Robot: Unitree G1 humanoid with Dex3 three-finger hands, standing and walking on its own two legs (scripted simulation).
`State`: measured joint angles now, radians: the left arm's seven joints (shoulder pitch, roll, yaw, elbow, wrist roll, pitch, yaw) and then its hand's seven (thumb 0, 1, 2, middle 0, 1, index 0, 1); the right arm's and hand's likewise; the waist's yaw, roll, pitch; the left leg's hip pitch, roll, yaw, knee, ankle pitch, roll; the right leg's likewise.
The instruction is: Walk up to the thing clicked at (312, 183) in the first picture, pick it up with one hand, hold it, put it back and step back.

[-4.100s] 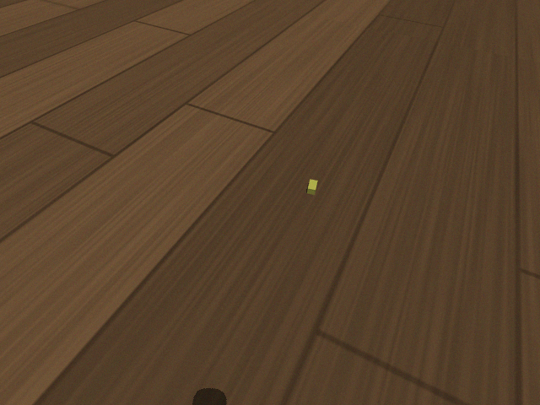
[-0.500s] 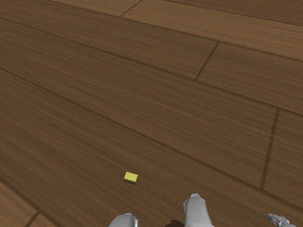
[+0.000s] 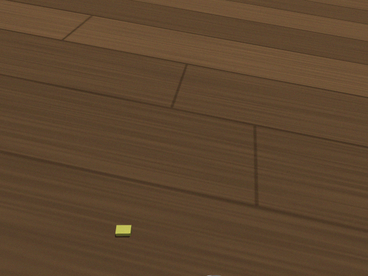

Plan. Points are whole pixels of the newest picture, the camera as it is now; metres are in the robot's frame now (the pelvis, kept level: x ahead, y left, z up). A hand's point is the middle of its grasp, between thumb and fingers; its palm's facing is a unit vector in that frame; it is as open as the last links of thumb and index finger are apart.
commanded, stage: walk up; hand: left
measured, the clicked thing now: (123, 230) +0.49 +0.22 -0.75
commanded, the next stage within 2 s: none
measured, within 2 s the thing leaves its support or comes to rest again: neither
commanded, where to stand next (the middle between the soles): +0.11 -0.02 m, yaw +1 degrees
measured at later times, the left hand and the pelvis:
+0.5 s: hand out of the picture +0.07 +0.22 -0.14, palm faces -0.02 -0.90 -0.43, open 7.4 cm; pelvis +0.03 -0.06 -0.01, yaw -3 degrees
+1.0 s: hand out of the picture +0.18 +0.20 -0.14, palm faces -0.02 -0.93 -0.36, open 7.4 cm; pelvis +0.04 -0.05 +0.00, yaw -2 degrees
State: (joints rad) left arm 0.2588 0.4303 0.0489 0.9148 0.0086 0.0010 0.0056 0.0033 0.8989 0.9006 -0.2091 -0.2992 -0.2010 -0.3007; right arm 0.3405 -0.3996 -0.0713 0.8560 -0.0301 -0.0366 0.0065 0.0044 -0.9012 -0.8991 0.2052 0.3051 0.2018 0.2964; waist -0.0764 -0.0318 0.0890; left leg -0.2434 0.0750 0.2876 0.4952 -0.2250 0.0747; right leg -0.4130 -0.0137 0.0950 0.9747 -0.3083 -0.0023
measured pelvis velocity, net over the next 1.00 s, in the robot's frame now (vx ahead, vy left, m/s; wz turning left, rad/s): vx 0.04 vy -0.05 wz -0.03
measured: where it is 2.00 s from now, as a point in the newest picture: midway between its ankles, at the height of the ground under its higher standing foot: outside the picture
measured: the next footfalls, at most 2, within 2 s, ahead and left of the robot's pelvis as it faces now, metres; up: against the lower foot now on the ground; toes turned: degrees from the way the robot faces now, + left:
right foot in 0.24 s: +0.05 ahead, -0.15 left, +0.00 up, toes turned -4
left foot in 0.56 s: +0.10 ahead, +0.10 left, +0.00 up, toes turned -2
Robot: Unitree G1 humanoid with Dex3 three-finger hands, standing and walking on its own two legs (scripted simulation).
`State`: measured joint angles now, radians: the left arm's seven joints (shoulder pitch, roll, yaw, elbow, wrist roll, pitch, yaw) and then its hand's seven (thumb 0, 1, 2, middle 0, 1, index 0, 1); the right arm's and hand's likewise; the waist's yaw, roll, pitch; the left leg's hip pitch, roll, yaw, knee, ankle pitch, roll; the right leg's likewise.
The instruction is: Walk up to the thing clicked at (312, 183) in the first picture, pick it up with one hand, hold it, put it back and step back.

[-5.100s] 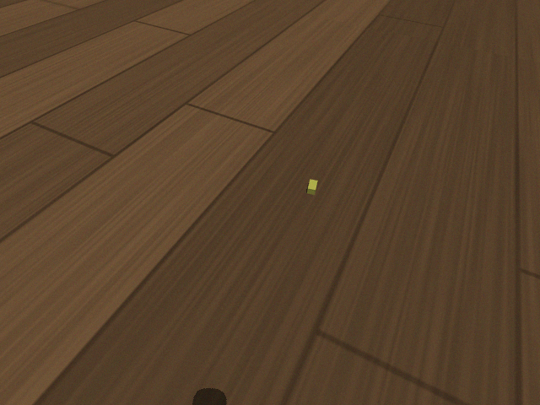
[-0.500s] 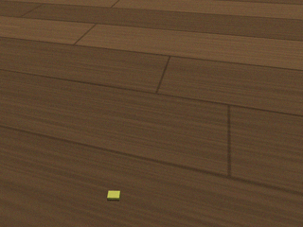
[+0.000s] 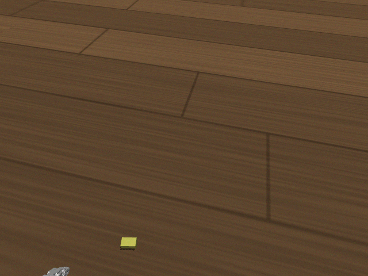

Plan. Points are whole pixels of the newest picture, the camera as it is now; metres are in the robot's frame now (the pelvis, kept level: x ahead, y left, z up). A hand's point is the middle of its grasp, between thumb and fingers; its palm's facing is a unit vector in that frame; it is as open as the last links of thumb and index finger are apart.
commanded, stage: walk up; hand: left
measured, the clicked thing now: (129, 242) +0.43 +0.28 -0.75
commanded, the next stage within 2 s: none
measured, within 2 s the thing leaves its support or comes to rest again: neither
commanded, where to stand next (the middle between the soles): +0.06 +0.03 m, yaw +2 degrees
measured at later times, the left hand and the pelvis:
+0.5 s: hand out of the picture +0.09 +0.27 -0.15, palm faces +0.01 -0.95 -0.32, open 7.4 cm; pelvis +0.00 +0.02 +0.01, yaw +1 degrees
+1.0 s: hand out of the picture +0.09 +0.27 -0.15, palm faces +0.03 -0.92 -0.40, open 7.4 cm; pelvis +0.05 +0.00 +0.00, yaw +1 degrees
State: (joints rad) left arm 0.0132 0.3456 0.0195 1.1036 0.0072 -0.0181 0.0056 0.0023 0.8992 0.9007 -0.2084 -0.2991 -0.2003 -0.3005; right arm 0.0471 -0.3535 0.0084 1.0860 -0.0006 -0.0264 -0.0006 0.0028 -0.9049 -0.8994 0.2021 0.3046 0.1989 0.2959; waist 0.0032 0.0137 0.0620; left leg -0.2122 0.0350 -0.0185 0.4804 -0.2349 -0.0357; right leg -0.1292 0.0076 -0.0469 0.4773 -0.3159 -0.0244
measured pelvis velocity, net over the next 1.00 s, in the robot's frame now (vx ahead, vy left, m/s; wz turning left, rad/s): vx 0.05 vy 0.00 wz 0.02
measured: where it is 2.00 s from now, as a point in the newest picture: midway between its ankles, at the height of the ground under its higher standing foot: outside the picture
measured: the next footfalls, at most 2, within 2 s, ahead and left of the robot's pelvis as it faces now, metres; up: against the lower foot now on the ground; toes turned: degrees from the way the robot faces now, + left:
left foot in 1.16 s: +0.21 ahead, +0.13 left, +0.00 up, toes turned +2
right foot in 1.46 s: +0.09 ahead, -0.12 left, +0.00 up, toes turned +1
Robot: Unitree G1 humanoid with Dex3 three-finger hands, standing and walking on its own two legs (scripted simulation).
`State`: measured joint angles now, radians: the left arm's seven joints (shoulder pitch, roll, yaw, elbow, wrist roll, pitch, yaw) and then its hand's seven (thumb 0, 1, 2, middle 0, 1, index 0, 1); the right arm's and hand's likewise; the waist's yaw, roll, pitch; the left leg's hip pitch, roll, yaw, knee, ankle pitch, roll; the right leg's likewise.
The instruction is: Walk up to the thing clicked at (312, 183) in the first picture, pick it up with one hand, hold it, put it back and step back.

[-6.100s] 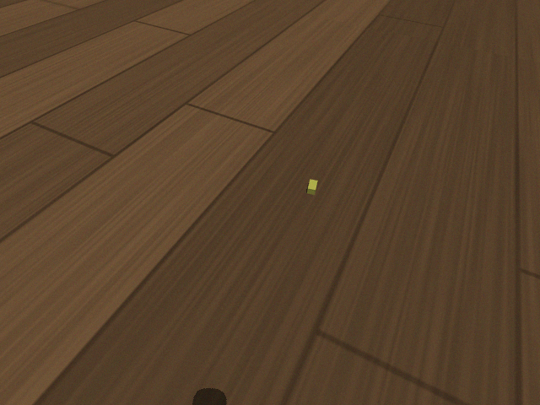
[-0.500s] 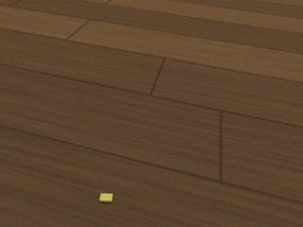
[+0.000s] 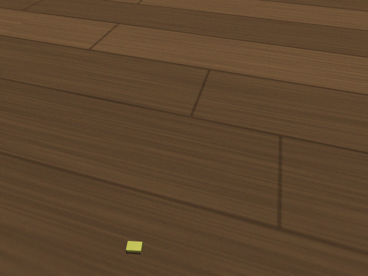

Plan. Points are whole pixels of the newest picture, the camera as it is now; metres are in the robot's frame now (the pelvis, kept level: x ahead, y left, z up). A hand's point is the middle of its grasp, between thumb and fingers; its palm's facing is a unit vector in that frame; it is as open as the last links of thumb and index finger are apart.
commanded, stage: walk up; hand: left
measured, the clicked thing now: (134, 246) +0.39 +0.27 -0.75
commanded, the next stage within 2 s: none
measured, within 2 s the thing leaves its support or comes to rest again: neither
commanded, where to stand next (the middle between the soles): +0.01 +0.03 m, yaw +1 degrees
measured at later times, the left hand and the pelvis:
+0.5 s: hand out of the picture +0.10 +0.26 -0.16, palm faces -0.02 -0.89 -0.45, open 7.4 cm; pelvis -0.02 -0.01 -0.03, yaw -1 degrees
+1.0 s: hand out of the picture -0.01 +0.30 -0.15, palm faces +0.07 -0.91 -0.40, open 7.4 cm; pelvis -0.03 +0.01 -0.01, yaw +5 degrees
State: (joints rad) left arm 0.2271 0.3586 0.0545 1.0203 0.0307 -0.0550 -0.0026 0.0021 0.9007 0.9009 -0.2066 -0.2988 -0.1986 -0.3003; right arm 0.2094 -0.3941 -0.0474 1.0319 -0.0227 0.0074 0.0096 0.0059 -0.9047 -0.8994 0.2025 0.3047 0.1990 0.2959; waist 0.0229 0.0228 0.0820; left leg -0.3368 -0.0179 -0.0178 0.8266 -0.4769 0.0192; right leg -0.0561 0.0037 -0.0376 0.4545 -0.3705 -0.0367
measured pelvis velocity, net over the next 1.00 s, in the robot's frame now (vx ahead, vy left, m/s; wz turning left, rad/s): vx -0.03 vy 0.01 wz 0.08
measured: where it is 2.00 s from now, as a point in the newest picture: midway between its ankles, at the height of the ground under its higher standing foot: outside the picture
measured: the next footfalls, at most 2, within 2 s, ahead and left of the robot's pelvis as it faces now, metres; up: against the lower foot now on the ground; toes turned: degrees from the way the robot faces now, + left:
left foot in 0.16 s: +0.16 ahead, +0.12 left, +0.00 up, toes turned +1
right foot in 0.46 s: +0.03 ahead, -0.12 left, +0.00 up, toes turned +0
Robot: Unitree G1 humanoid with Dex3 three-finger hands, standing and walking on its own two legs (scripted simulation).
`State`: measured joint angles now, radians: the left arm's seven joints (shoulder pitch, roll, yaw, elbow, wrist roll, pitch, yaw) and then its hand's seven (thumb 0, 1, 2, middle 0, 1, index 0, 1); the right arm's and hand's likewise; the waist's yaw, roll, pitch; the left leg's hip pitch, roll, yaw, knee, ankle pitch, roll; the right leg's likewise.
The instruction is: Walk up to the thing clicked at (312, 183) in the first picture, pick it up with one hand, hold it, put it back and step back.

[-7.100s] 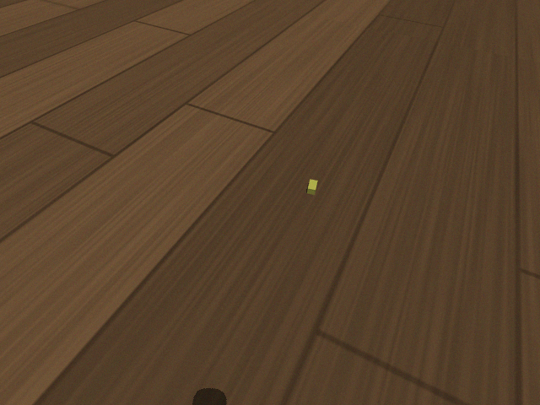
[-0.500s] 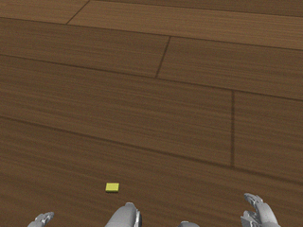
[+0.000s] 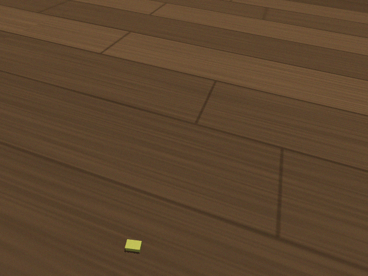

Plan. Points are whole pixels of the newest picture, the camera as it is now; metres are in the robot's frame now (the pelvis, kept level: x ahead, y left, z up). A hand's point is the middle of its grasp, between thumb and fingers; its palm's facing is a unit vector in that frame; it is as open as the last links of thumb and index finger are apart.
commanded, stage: walk up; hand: left
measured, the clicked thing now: (133, 245) +0.44 +0.22 -0.74
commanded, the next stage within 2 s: none
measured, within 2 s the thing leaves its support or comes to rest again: neither
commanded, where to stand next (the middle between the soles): +0.04 +0.01 m, yaw -4 degrees
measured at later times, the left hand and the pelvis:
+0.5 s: hand out of the picture +0.07 +0.29 -0.15, palm faces -0.03 -0.91 -0.42, open 7.4 cm; pelvis -0.05 +0.01 +0.00, yaw -1 degrees
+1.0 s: hand out of the picture +0.12 +0.24 -0.12, palm faces -0.12 -0.90 -0.43, open 7.4 cm; pelvis +0.02 -0.02 +0.00, yaw -5 degrees
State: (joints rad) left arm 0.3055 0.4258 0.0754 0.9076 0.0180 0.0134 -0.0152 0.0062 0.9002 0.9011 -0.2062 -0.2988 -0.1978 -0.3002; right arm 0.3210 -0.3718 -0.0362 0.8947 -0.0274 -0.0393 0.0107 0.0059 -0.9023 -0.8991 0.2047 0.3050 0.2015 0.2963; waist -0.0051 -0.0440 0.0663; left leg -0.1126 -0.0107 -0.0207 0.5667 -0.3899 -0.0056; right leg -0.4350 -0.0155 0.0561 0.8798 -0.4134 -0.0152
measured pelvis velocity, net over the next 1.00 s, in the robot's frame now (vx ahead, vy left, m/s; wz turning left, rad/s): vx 0.02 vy -0.02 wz -0.09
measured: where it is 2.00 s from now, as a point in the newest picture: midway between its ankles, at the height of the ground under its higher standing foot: outside the picture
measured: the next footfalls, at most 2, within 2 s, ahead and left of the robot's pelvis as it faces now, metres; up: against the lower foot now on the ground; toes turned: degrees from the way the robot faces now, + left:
right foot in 0.08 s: +0.12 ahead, -0.13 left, +0.00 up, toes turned -1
right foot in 0.72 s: +0.06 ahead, -0.13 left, +0.00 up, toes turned -4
